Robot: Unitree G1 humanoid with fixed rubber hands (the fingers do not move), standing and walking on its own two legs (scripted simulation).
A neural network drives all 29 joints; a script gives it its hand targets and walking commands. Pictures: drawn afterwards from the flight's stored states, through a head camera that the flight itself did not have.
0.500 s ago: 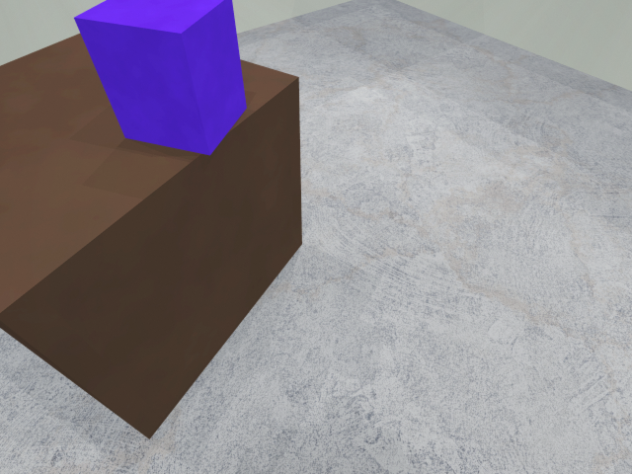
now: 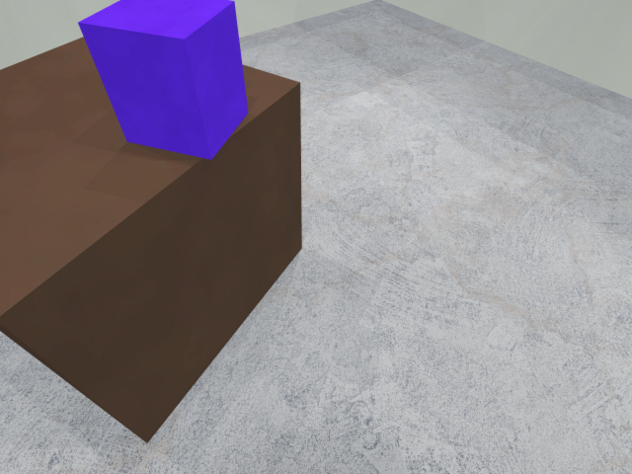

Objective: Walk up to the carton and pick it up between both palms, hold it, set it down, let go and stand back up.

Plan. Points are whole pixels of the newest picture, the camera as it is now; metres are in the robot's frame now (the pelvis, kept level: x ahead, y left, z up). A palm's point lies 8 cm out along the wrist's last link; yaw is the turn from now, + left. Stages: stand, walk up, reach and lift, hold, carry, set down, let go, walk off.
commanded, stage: stand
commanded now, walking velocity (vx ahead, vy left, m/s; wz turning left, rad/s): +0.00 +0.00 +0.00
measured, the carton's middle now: (177, 75) +0.86 +0.31 +0.08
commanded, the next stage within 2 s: none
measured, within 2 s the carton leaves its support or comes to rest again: neither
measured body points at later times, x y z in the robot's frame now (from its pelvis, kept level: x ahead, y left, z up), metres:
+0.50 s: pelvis +0.00 +0.00 +0.00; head +0.01 +0.00 +0.45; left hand +0.02 +0.24 -0.15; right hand +0.03 -0.25 -0.14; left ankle +0.01 +0.12 -0.74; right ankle +0.01 -0.12 -0.74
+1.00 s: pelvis +0.01 +0.00 +0.00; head +0.01 +0.00 +0.45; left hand +0.02 +0.24 -0.15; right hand +0.03 -0.24 -0.15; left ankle +0.01 +0.12 -0.74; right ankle +0.01 -0.12 -0.74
